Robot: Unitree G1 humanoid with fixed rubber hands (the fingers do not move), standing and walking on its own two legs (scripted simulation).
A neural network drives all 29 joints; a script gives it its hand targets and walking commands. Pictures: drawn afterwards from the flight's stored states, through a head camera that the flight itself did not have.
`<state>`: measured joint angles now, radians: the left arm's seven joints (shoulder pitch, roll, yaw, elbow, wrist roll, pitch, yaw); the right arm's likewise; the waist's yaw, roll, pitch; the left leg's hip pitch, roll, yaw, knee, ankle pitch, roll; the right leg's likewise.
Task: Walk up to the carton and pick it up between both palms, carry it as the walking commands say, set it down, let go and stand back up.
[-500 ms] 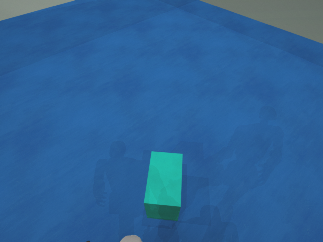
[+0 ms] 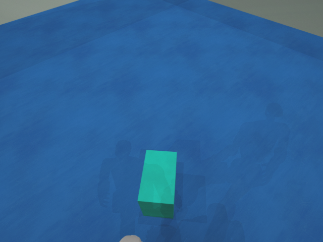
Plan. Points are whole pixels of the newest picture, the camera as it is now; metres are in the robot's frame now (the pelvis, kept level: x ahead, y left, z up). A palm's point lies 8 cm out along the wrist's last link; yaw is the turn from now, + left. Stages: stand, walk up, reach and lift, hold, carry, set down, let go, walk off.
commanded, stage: walk up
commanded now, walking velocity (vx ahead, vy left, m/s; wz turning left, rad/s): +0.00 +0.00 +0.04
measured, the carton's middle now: (159, 184) +0.50 +0.06 -0.63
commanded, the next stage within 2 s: none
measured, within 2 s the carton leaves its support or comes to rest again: neither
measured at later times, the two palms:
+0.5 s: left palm out of the picture +0.04 +0.27 -0.13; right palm out of the picture +0.05 -0.20 -0.13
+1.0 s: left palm out of the picture +0.12 +0.33 -0.13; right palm (228, 236) +0.16 -0.15 -0.11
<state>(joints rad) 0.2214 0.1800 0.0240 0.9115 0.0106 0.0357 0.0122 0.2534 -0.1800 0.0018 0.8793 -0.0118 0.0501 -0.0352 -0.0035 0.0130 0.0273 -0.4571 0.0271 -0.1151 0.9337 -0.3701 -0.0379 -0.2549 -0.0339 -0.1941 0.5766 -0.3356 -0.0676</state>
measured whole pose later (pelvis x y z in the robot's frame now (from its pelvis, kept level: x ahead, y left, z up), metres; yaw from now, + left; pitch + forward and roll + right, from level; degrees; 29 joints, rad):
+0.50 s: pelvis -0.01 +0.03 +0.00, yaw +3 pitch +2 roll -2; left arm 0.22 0.19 0.03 0.91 0.01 0.04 0.01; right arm 0.25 -0.17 0.00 0.93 -0.01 0.01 -0.03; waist 0.00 0.00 0.03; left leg -0.34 0.02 -0.11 0.54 -0.23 -0.04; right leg -0.29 -0.03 -0.22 0.65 -0.40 -0.05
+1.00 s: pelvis +0.09 +0.08 +0.01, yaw +3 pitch +3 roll -3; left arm 0.30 0.24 0.05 0.90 0.01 0.00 -0.01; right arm 0.24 -0.19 0.00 0.94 -0.01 -0.04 0.00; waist 0.00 0.00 0.01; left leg -0.36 0.10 -0.09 0.50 -0.20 -0.06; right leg -0.34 -0.06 -0.19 0.85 -0.44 0.03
